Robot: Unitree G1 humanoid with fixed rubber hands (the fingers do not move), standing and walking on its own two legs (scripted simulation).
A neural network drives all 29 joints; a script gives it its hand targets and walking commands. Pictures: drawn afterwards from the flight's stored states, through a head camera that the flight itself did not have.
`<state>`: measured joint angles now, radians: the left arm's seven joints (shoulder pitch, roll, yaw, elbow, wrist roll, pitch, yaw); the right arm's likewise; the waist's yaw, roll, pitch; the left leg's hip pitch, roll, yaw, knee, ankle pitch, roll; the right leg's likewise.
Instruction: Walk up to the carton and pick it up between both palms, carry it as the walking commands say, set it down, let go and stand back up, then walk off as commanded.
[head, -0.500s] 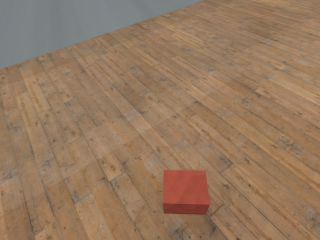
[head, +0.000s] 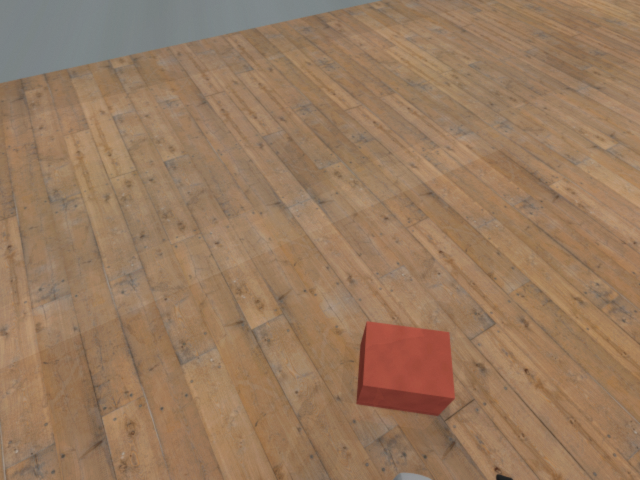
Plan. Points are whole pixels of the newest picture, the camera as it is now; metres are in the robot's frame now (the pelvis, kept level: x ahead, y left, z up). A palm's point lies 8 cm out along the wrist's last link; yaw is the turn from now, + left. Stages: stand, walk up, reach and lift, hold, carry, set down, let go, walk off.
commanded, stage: walk off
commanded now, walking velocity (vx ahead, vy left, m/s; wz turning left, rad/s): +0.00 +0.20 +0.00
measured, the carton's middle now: (402, 368) +0.51 -0.22 -0.68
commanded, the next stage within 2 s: none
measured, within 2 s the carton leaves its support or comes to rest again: neither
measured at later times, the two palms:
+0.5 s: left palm out of the picture -0.04 +0.31 -0.10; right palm out of the picture +0.01 -0.17 -0.14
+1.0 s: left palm out of the picture +0.00 +0.44 -0.14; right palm out of the picture +0.01 -0.04 -0.13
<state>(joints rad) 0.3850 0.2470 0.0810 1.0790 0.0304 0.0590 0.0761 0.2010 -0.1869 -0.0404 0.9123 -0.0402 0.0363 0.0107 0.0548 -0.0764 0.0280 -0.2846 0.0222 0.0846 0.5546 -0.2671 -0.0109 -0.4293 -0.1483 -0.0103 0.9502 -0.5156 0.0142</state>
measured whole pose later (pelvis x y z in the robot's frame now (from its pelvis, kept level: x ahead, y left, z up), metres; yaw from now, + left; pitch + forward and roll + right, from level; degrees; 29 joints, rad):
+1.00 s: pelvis -0.04 +0.19 +0.00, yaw +0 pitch -1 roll +2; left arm 0.23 0.21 0.06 1.03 0.02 0.05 0.06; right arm 0.23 -0.16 -0.01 0.98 -0.04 0.04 -0.03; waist 0.01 -0.05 0.02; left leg -0.22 -0.04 0.14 0.51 -0.28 0.06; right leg -0.38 -0.06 -0.11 0.90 -0.48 -0.04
